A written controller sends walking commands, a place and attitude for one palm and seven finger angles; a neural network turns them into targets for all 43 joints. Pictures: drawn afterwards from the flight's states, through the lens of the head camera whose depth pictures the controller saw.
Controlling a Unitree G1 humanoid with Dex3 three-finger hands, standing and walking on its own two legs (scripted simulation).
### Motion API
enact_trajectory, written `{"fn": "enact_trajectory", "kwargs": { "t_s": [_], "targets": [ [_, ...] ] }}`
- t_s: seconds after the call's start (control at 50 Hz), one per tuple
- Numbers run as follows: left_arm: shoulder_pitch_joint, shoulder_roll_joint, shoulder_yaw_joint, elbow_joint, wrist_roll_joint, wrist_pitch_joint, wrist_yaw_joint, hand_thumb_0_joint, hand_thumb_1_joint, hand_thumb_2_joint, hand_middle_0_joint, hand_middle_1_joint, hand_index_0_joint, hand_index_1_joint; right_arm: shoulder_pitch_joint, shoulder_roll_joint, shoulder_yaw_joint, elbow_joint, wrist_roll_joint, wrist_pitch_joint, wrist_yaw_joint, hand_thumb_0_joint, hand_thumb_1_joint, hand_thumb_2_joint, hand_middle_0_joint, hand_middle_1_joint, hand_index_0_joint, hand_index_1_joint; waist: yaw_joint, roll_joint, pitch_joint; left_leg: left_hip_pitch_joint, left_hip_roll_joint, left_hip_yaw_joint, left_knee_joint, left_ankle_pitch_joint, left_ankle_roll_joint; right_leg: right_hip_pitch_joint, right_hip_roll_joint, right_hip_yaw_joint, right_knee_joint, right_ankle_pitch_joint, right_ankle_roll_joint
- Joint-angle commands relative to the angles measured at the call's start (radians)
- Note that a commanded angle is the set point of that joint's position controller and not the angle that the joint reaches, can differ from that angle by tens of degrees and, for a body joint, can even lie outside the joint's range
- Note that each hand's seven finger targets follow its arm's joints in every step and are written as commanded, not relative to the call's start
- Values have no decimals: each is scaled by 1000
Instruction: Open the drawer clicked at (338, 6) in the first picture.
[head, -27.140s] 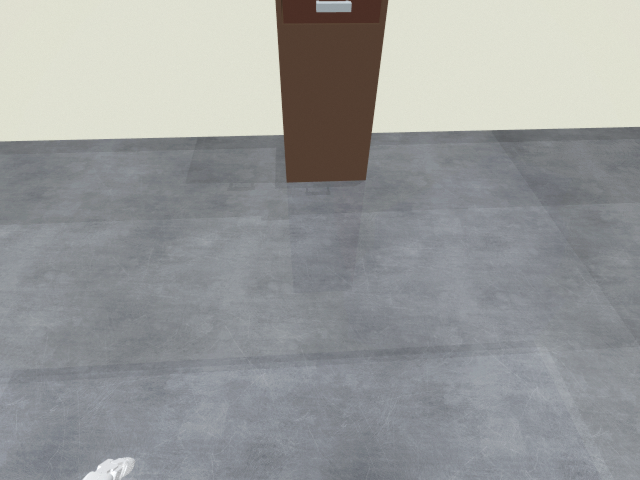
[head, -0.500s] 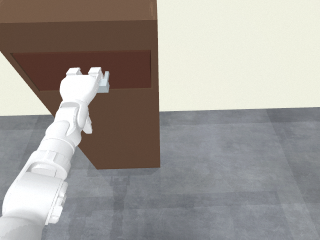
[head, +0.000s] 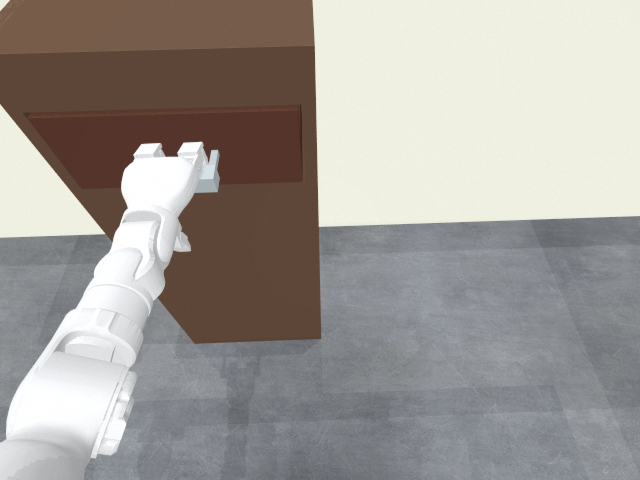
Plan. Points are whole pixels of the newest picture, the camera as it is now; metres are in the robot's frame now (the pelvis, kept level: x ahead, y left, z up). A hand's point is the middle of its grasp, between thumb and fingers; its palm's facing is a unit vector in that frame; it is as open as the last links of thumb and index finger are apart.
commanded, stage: close the thumb around the handle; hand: left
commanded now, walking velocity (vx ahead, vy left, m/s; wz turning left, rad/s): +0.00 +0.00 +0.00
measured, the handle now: (175, 168) +0.53 +0.20 +0.07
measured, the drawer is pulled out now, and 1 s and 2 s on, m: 0.01 0.06 0.18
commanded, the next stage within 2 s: pull the drawer open in 0.42 s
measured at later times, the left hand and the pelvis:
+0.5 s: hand (176, 209) +0.47 +0.19 +0.05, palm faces -0.04 -0.01 -1.00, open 6.4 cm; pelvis +0.00 +0.00 +0.00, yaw +0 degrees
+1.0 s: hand (170, 241) +0.41 +0.19 +0.05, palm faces -0.01 -0.04 -1.00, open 6.3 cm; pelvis +0.01 +0.00 +0.01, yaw +0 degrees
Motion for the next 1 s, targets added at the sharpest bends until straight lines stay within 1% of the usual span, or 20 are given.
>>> {"fn": "enact_trajectory", "kwargs": {
  "t_s": [0.0,0.04,0.1,0.14,0.18,0.2,0.3,0.38,0.4,0.44,0.54,0.56,0.58,0.64,0.68,0.72,0.78,0.84,0.86,0.98],
  "targets": [
    [-360,238,77,-124,7,17,33,0,340,660,-360,-1290,-360,-1290,77,-148,-51,-79,-2,-25,-10,0,-900,-900,200,300,200,300,12,-45,-357,168,-46,-28,-30,460,23,231,30,11,-38,432,-9],
    [-380,228,73,-130,3,16,32,0,452,708,-368,-1302,-368,-1302,80,-146,-55,-75,-3,-26,-9,0,-900,-900,200,300,200,300,7,-45,-370,175,-46,-29,-28,471,24,236,30,12,-39,440,-11],
    [-380,241,75,-97,2,21,29,0,620,780,-380,-1320,-380,-1320,80,-147,-48,-77,-1,-27,-13,0,-900,-900,200,300,200,300,6,-60,-338,148,-48,-28,-34,425,24,229,29,10,-43,415,-7],
    [-381,266,94,-98,4,17,25,0,732,828,-388,-1332,-388,-1332,80,-148,-50,-79,-1,-26,-15,0,-900,-900,200,300,200,300,9,-53,-364,151,-49,-25,-32,430,24,247,28,15,-42,422,-10],
    [-391,246,73,-87,4,17,25,0,844,876,-396,-1344,-396,-1344,84,-146,-46,-80,1,-27,-16,0,-900,-900,200,300,200,300,3,-42,-336,145,-47,-27,-33,413,24,218,29,13,-42,405,-9],
    [-396,232,63,-103,7,11,26,0,900,900,-400,-1350,-400,-1350,85,-145,-49,-80,-1,-30,-15,0,-900,-900,200,300,200,300,5,-36,-356,157,-47,-29,-31,427,24,218,29,11,-39,404,-9],
    [-385,202,51,-116,2,6,25,0,900,900,-400,-1350,-400,-1350,92,-143,-54,-81,-4,-31,-10,0,-900,-900,200,300,200,300,4,-30,-376,184,-43,-33,-17,479,23,208,33,8,-32,426,-10],
    [-379,238,81,-128,2,4,30,0,900,900,-400,-1350,-400,-1350,93,-146,-55,-80,-2,-29,-12,0,-900,-900,200,300,200,300,11,-31,-398,180,-44,-32,-18,486,24,232,33,12,-28,443,-9],
    [-387,196,45,-134,2,6,30,0,900,900,-400,-1350,-400,-1350,91,-142,-56,-78,-3,-30,-11,0,-900,-900,200,300,200,300,2,-24,-388,190,-43,-33,-17,486,24,215,33,10,-32,435,-9],
    [-393,200,54,-144,-3,4,29,0,900,900,-400,-1350,-400,-1350,93,-145,-59,-72,-4,-30,-8,0,-900,-900,200,300,200,300,0,-23,-388,202,-40,-36,-16,504,24,212,34,8,-35,436,-12],
    [-316,210,73,-164,-9,6,27,0,900,900,-400,-1350,-400,-1350,83,-146,-58,-82,-3,-27,-5,0,-900,-900,200,300,200,300,24,-28,-409,204,-41,-35,-21,538,23,250,34,11,-35,465,-13],
    [-304,175,45,-174,-12,7,24,0,900,900,-400,-1350,-400,-1350,81,-142,-59,-83,-4,-29,-4,0,-900,-900,200,300,200,300,16,-27,-401,214,-38,-34,-19,540,25,239,34,8,-34,468,-9],
    [-275,199,71,-191,-18,6,23,0,900,900,-400,-1350,-400,-1350,76,-143,-59,-89,-1,-27,-2,0,-900,-900,200,300,200,300,31,-32,-397,208,-38,-34,-24,535,24,250,34,9,-37,464,-10],
    [-192,196,75,-250,-30,15,16,0,900,900,-400,-1350,-400,-1350,50,-145,-58,-107,0,-24,0,0,-900,-900,200,300,200,300,46,-47,-416,212,-42,-30,-32,565,27,304,31,14,-44,511,-10],
    [-134,219,97,-276,-33,20,14,0,900,900,-400,-1350,-400,-1350,37,-145,-55,-114,3,-22,-1,0,-900,-900,200,300,200,300,58,-50,-391,210,-39,-28,-41,565,27,312,31,13,-45,521,-9],
    [-92,185,70,-301,-39,31,8,0,900,900,-400,-1350,-400,-1350,19,-142,-52,-125,8,-20,1,0,-900,-900,200,300,200,300,54,-63,-354,207,-41,-27,-50,547,27,310,32,9,-54,511,-8],
    [-54,223,99,-377,-36,39,8,0,900,900,-400,-1350,-400,-1350,-1,-144,-51,-133,11,-16,1,0,-900,-900,200,300,200,300,69,-40,-363,226,-40,-28,-58,580,26,332,30,14,-55,531,-9],
    [-3,178,68,-462,-43,51,6,0,900,900,-400,-1350,-400,-1350,-27,-139,-52,-144,12,-17,6,0,-900,-900,200,300,200,300,70,-26,-377,268,-38,-34,-57,633,24,338,30,12,-59,540,-11],
    [45,163,62,-452,-45,59,6,0,900,900,-400,-1350,-400,-1350,-32,-135,-48,-147,13,-19,6,0,-900,-900,200,300,200,300,75,-38,-344,263,-37,-34,-60,626,23,328,31,7,-63,529,-9],
    [38,157,50,-497,-44,83,6,0,900,900,-400,-1350,-400,-1350,-77,-134,-39,-148,17,-22,-1,0,-900,-900,200,300,200,300,63,-49,-281,260,-44,-34,-75,532,19,306,32,3,-76,472,-11]
  ]
}}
